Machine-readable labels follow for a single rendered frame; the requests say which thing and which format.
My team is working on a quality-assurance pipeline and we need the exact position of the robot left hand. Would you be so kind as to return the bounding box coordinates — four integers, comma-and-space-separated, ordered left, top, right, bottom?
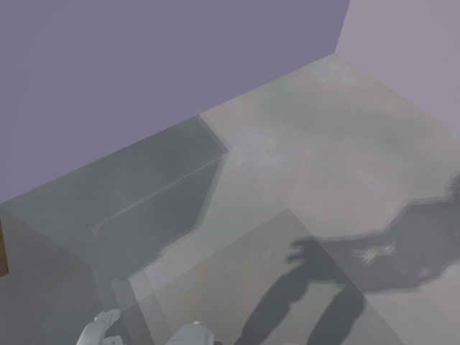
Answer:
76, 309, 126, 345

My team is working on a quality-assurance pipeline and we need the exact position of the robot left thigh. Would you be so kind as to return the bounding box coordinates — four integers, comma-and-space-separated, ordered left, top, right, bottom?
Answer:
165, 323, 214, 345

